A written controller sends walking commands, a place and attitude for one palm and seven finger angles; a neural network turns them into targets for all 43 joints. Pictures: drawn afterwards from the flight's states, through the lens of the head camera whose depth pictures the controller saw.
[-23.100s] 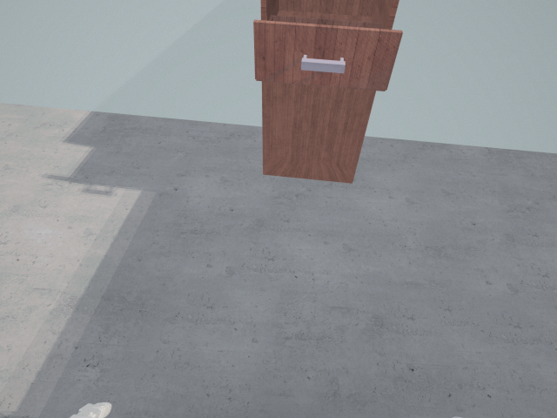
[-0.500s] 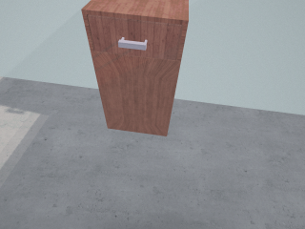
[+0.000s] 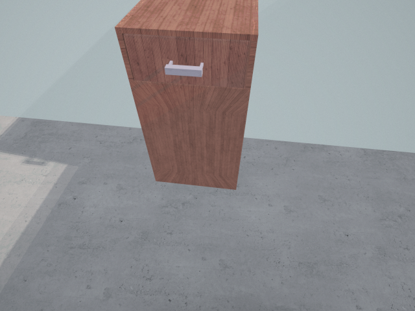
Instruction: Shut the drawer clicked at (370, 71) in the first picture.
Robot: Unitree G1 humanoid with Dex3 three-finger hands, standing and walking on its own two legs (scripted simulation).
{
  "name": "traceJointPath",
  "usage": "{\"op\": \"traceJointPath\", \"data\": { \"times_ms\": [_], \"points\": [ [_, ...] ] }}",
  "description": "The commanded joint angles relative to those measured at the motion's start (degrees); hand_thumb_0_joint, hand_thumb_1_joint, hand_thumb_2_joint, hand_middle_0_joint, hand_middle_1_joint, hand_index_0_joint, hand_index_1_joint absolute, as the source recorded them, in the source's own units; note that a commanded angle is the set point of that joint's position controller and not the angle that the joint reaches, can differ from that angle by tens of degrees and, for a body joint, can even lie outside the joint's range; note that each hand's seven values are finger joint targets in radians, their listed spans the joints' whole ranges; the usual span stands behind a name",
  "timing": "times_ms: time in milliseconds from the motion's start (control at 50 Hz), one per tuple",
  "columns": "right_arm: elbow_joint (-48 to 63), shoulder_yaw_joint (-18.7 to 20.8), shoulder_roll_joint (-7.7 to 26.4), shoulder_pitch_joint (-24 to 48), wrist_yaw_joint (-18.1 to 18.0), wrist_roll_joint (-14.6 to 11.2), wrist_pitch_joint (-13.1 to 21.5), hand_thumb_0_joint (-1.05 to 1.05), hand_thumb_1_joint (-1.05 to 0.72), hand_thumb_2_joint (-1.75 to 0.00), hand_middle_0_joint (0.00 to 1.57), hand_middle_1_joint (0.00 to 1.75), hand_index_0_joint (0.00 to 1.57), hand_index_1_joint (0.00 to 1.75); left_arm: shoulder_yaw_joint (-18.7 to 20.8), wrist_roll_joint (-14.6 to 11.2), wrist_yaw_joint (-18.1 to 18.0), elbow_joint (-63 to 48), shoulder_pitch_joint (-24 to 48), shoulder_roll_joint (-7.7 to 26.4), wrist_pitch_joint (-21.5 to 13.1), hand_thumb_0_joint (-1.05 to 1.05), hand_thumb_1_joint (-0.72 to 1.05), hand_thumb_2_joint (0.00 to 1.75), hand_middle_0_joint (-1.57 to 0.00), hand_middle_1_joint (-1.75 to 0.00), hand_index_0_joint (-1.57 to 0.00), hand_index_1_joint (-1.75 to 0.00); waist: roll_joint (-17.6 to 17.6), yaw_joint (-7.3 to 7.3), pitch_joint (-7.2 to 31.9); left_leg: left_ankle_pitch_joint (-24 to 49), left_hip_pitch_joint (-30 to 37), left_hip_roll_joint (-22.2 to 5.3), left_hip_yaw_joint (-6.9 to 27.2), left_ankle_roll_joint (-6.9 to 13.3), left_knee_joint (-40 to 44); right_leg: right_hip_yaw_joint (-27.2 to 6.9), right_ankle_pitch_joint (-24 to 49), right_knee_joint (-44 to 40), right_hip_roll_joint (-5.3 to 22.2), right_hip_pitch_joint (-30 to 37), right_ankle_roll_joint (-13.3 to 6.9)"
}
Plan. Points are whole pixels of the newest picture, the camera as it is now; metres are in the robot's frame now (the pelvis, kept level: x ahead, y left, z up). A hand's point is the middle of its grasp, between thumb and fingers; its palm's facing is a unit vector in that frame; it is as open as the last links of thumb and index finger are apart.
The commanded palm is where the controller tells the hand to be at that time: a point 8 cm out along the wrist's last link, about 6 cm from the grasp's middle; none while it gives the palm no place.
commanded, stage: let the arm hang, fingers relaxed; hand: left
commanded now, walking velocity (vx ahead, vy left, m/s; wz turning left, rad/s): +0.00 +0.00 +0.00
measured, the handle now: (185, 67) +0.89 +0.13 +0.02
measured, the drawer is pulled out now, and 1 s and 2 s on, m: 0.00 0.00 0.00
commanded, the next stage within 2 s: look to check the result in 0.26 s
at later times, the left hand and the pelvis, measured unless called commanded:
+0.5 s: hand out of the picture +0.05 +0.20 -0.17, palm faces +0.01 -0.97 -0.24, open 7.4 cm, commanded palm none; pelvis +0.02 +0.00 +0.00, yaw +0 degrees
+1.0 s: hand out of the picture +0.08 +0.21 -0.16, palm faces +0.00 -0.97 -0.26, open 7.4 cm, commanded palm none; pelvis +0.03 +0.00 +0.01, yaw +0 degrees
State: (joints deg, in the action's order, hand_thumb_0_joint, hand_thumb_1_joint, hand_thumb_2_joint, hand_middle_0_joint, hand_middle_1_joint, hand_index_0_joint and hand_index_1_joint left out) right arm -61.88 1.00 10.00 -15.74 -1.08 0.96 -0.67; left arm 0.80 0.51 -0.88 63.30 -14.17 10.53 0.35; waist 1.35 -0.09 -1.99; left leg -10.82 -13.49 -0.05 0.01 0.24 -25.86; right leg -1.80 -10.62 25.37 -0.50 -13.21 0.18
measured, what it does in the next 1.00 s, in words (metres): stands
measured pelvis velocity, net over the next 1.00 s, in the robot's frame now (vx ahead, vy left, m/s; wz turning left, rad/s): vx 0.03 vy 0.00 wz -0.01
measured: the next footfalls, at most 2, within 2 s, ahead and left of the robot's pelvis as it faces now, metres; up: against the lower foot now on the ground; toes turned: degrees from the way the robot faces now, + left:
none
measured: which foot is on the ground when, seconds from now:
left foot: down 0.00-1.00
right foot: down 0.00-1.00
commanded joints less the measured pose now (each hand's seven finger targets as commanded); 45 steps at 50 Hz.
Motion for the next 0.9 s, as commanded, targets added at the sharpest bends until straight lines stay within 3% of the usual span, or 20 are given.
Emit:
{"op": "traceJointPath", "data": {
  "times_ms": [0,380,880],
  "points": [
    [1.03,1.42,6.48,-2.99,-0.54,0.12,0.90,0.00,-0.90,-0.90,0.20,0.30,0.20,0.30,1.56,0.25,-0.78,-1.59,-0.99,7.80,-1.03,0.00,0.90,0.90,-0.20,-0.30,-0.20,-0.30,-0.36,-0.44,-2.69,-3.67,-0.07,-5.06,5.51,2.02,6.89,-4.82,-5.86,-6.69,4.49,-2.87,-3.04],
    [-0.02,1.66,8.57,-0.10,-0.80,-0.04,1.28,0.00,-0.90,-0.90,0.20,0.30,0.20,0.30,1.89,0.11,-0.68,-0.88,1.79,9.24,-1.46,0.00,0.90,0.90,-0.20,-0.30,-0.20,-0.30,-0.69,-0.37,0.42,3.35,3.57,-5.49,5.27,1.75,6.29,-4.54,0.59,-6.58,4.81,0.71,-2.91],
    [-0.25,1.75,12.16,3.92,-0.58,-0.07,1.37,0.00,-0.90,-0.90,0.20,0.30,0.20,0.30,2.12,0.10,-0.43,-0.64,4.89,12.77,-1.86,0.00,0.90,0.90,-0.20,-0.30,-0.20,-0.30,-1.43,-0.52,1.01,5.02,6.05,-5.79,4.69,1.34,7.06,-5.21,3.44,-8.40,5.55,2.17,-2.64]
  ]
}}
